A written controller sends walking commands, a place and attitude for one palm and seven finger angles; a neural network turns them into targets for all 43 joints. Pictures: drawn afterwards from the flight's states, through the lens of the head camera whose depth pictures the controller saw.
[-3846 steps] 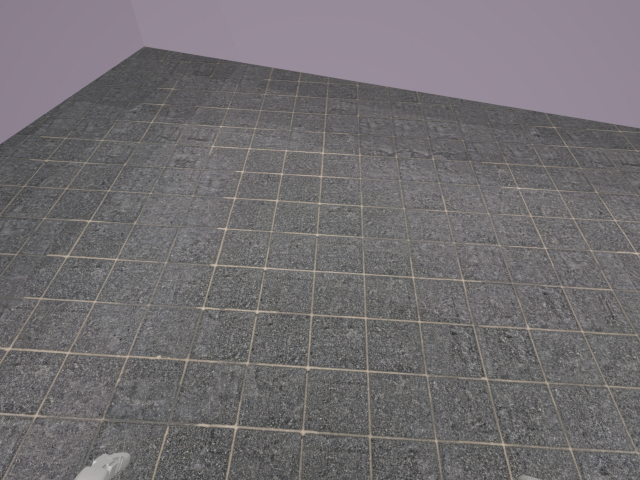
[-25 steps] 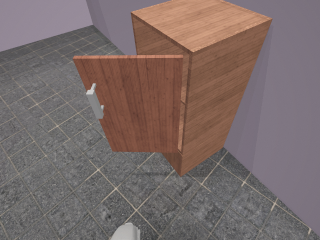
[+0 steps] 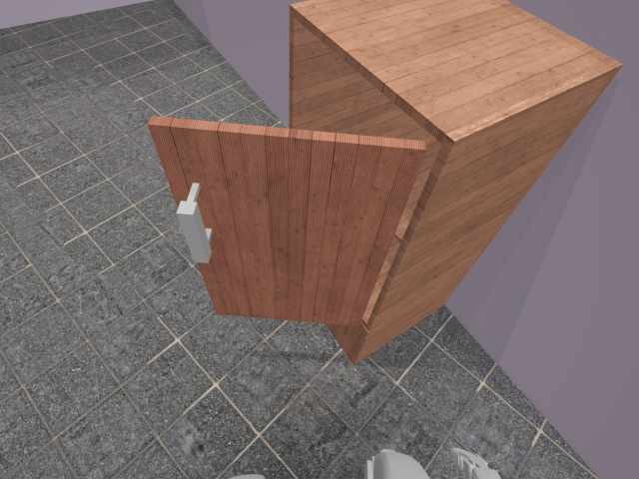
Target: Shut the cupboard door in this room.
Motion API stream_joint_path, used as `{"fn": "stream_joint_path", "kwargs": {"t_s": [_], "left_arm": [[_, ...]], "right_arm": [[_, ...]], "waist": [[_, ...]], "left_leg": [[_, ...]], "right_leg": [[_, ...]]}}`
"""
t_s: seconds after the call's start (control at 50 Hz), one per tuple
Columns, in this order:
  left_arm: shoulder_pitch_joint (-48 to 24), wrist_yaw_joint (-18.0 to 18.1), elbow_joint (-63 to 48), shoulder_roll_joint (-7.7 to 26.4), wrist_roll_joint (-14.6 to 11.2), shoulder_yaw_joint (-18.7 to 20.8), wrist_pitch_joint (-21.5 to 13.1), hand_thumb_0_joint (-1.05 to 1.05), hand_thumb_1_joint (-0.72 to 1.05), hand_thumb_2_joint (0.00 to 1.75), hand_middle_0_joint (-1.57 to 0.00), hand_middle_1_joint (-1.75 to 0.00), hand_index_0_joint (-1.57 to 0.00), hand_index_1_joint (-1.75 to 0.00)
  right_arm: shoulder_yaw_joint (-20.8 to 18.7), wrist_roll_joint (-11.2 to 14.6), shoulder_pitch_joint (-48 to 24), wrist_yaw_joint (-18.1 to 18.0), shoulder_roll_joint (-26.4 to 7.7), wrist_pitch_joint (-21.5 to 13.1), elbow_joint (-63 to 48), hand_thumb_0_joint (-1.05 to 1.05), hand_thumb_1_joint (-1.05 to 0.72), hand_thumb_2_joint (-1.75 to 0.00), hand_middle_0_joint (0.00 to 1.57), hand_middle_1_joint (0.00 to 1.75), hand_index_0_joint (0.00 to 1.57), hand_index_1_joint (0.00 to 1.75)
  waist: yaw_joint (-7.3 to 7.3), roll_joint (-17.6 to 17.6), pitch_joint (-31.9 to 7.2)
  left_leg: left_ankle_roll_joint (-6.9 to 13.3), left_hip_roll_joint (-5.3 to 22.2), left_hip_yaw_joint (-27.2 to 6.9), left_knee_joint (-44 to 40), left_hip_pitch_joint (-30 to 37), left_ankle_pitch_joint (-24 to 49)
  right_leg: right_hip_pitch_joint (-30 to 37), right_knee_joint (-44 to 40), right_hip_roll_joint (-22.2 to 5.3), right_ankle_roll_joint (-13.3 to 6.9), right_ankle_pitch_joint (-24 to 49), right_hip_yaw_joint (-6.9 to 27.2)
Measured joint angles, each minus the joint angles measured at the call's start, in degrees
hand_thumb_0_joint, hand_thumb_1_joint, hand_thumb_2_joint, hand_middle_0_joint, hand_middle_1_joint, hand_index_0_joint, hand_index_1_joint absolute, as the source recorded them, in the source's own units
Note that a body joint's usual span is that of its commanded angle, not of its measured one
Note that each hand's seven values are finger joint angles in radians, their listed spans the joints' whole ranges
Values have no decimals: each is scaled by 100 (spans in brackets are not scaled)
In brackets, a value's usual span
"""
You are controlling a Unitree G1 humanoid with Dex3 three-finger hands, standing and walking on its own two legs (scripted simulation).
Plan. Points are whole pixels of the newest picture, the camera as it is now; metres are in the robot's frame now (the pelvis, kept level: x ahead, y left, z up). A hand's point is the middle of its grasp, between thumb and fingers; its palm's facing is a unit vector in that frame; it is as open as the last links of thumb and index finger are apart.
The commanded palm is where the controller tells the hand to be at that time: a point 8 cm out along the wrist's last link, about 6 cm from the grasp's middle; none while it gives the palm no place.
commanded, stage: come to a stop and stand still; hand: left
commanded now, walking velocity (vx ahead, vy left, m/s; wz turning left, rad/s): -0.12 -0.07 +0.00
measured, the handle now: (198, 223) +0.47 +0.24 -0.04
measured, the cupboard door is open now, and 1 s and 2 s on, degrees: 53 53 53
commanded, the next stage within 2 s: look again from close up in 1.06 s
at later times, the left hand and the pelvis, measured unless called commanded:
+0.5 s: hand out of the picture +0.05 +0.13 -0.15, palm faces +0.08 -0.97 -0.25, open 7.3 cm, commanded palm none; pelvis -0.03 -0.06 +0.00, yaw +1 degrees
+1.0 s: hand out of the picture -0.04 +0.16 -0.18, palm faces +0.09 -0.98 -0.18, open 7.3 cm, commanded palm none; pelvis -0.03 -0.01 -0.01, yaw +1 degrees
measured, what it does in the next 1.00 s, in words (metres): steps on the spot: right foot, then left foot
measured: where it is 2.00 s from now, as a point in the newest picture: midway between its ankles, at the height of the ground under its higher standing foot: outside the picture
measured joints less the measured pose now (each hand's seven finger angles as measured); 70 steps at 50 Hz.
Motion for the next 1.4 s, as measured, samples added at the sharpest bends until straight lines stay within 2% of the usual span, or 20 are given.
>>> {"fn": "stream_joint_path", "kwargs": {"t_s": [0.1,0.18,0.22,0.24,0.26,0.32,0.38,0.44,0.54,0.6,0.68,0.74,0.8,0.88,0.94,1.02,1.16,1.2,1.28,1.4], "left_arm": [[-330,-36,-320,242,17,121,76,0,91,90,-19,-30,-20,-30],[-456,-62,-446,227,9,55,36,0,91,90,-19,-30,-20,-30],[-445,-72,-479,182,5,-7,-44,0,91,90,-19,-30,-20,-30],[-398,-75,-502,189,13,-47,-104,0,91,90,-19,-30,-20,-30],[-401,-59,-452,128,33,-74,-156,0,91,90,-19,-30,-20,-30],[-382,-83,-358,-145,51,-237,-150,0,91,90,-19,-30,-20,-30],[-323,-92,-340,-327,24,-261,-122,0,91,90,-20,-30,-20,-30],[-307,-69,-381,-342,14,-188,-121,0,92,90,-20,-30,-21,-30],[-241,-63,-440,-274,44,-93,-182,0,92,90,-20,-30,-21,-30],[-158,-71,-395,-207,68,-48,-185,0,91,90,-20,-30,-21,-30],[41,-59,-219,-102,14,-9,-99,0,91,90,-20,-30,-20,-30],[187,-45,21,23,-2,6,30,0,91,90,-20,-30,-20,-30],[268,-74,207,22,9,-48,45,0,91,90,-20,-30,-20,-30],[263,-96,264,-88,-20,-142,-57,0,91,90,-19,-30,-20,-30],[229,-66,340,-206,-25,-211,-154,0,91,90,-19,-30,-20,-30],[224,-40,447,-367,-21,-310,-179,1,92,90,-20,-30,-20,-30],[167,1,490,-318,-52,-325,-198,1,93,90,-20,-30,-20,-30],[160,86,485,-311,-18,-373,-320,1,93,90,-20,-30,-20,-30],[184,112,456,-260,-21,-438,-391,1,92,90,-20,-30,-20,-30],[154,78,395,-195,-15,-468,-286,1,93,90,-20,-30,-20,-30]], "right_arm": [[-87,-76,187,41,-186,118,80,-2,-93,-90,20,30,20,30],[-155,-116,407,102,-365,187,140,-1,-92,-90,20,30,20,30],[-171,-105,544,140,-441,215,173,-1,-92,-90,20,30,20,30],[-174,-81,642,167,-453,223,185,-1,-92,-90,20,30,20,30],[-181,-53,683,188,-500,249,218,0,-92,-90,20,30,20,30],[-219,-46,842,207,-645,407,269,0,-92,-90,20,30,20,30],[-224,-71,1031,256,-667,463,374,0,-92,-90,20,30,19,30],[-213,-83,1242,311,-618,442,436,0,-92,-90,20,30,19,30],[-179,-94,1416,326,-526,422,474,0,-91,-90,20,30,20,30],[-147,-77,1384,310,-477,358,437,1,-91,-90,20,30,20,30],[-87,-50,1338,264,-416,141,323,0,-91,-90,20,30,20,30],[-22,-64,1316,210,-201,90,320,0,-91,-90,20,30,20,30],[31,-95,1340,74,-100,53,373,1,-93,-90,20,30,20,30],[87,-82,1298,28,-123,39,484,1,-95,-90,20,30,20,30],[100,-32,1241,22,-155,38,561,1,-95,-90,20,30,20,30],[93,-19,1235,41,-208,60,630,1,-95,-90,20,30,20,30],[193,-9,1381,63,-56,-50,792,1,-93,-90,20,30,20,30],[244,23,1386,114,-63,-27,747,1,-93,-90,20,30,20,30],[239,15,1418,106,-93,-81,565,1,-92,-90,20,30,20,30],[262,-10,1441,77,-172,-43,531,1,-92,-90,20,30,20,30]], "waist": [[-61,-5,-69],[-152,107,-118],[-184,160,-169],[-187,106,-239],[-183,171,-245],[-288,459,-247],[-292,506,-326],[-259,453,-383],[-135,288,-380],[-29,172,-353],[5,99,-402],[-11,-124,-499],[-49,-121,-599],[-5,-96,-548],[13,-43,-463],[-100,179,-452],[-150,98,-354],[-158,134,-333],[-278,78,-350],[-245,110,-544]], "left_leg": [[-122,144,-51,106,-72,-23],[-250,227,-73,320,-176,-92],[-337,242,-69,535,-273,-177],[-389,198,-31,703,-358,-254],[-433,195,-84,944,-452,-525],[-436,-41,-567,1823,-682,-1450],[-468,-220,-697,2773,-858,-1277],[-518,-238,-725,3156,-868,-958],[-577,-176,-700,2482,-532,-1104],[-546,-183,-665,1639,-222,-1241],[-415,-197,-626,171,387,-655],[-245,-287,-555,194,459,-683],[-171,-302,-570,-46,636,-571],[-135,-414,-532,-121,741,-540],[-137,-480,-474,112,697,-688],[-138,-414,-528,-7,745,-643],[-160,-378,-523,-275,826,-527],[-177,-308,-532,-15,646,-627],[-139,-348,-531,282,534,-780],[-80,-400,-498,398,660,-818]], "right_leg": [[-53,-66,45,33,213,6],[514,-1289,-22,-38,181,-155],[972,-2260,-48,-72,588,-243],[1216,-2805,-114,-140,943,-233],[1220,-2841,-95,-247,938,-234],[1256,-2787,-50,-331,869,-318],[1343,-3063,-94,-333,1042,-326],[1367,-3308,-138,-346,1211,-366],[1309,-3533,-238,-320,1408,-407],[1222,-3545,-300,-257,1478,-386],[994,-3179,-302,-101,1362,-363],[861,-2610,-259,-145,483,-189],[827,-2092,-128,-205,245,-173],[1140,-2588,-97,-195,549,-242],[1429,-3235,-68,-242,1322,-186],[1527,-3403,0,-257,1203,-248],[1602,-3667,48,-270,1316,-249],[1524,-3630,109,-278,1323,-268],[1400,-3307,55,-266,1182,-261],[1524,-3201,2,-213,1151,-222]]}}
